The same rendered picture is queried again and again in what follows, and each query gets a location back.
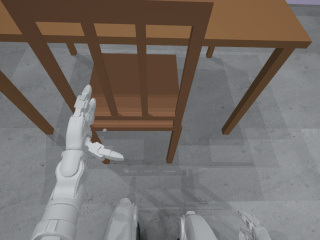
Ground table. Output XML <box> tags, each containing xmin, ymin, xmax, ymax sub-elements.
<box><xmin>0</xmin><ymin>0</ymin><xmax>312</xmax><ymax>135</ymax></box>

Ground left robot forearm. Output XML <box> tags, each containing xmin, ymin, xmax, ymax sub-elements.
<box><xmin>30</xmin><ymin>149</ymin><xmax>89</xmax><ymax>240</ymax></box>

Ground left robot hand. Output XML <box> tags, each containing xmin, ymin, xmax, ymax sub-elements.
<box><xmin>65</xmin><ymin>84</ymin><xmax>124</xmax><ymax>161</ymax></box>

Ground robot right thigh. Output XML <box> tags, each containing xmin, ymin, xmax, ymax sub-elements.
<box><xmin>179</xmin><ymin>214</ymin><xmax>217</xmax><ymax>240</ymax></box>

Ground robot left shin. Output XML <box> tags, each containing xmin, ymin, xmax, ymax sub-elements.
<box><xmin>114</xmin><ymin>198</ymin><xmax>137</xmax><ymax>240</ymax></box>

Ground right robot hand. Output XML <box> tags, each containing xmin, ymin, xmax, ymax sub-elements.
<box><xmin>238</xmin><ymin>210</ymin><xmax>272</xmax><ymax>240</ymax></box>

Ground chair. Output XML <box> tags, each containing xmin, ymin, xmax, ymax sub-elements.
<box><xmin>1</xmin><ymin>0</ymin><xmax>214</xmax><ymax>164</ymax></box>

